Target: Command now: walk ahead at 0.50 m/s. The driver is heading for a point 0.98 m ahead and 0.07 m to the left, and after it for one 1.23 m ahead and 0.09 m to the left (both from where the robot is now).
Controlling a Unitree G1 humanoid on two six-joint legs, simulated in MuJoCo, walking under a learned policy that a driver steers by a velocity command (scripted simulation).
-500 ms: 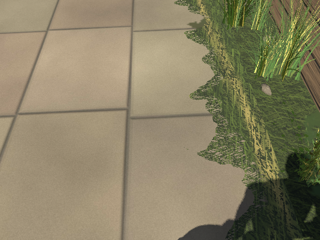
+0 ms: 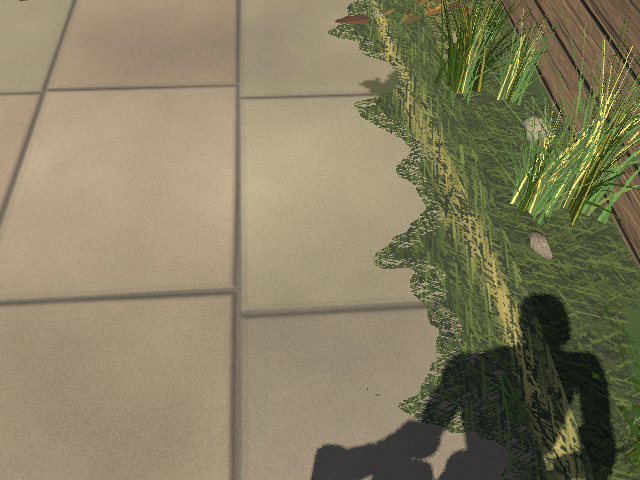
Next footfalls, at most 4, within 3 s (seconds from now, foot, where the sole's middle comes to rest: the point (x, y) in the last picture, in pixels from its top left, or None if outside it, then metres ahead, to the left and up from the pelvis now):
0.38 right None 0.39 -0.16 -0.78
0.94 left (279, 384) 0.70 0.09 -0.78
1.44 right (332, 265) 1.03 -0.04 -0.78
1.78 left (240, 290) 0.95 0.19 -0.78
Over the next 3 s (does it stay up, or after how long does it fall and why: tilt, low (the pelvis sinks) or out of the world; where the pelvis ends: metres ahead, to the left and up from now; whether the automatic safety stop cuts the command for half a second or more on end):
stays up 1.03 0.10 0.00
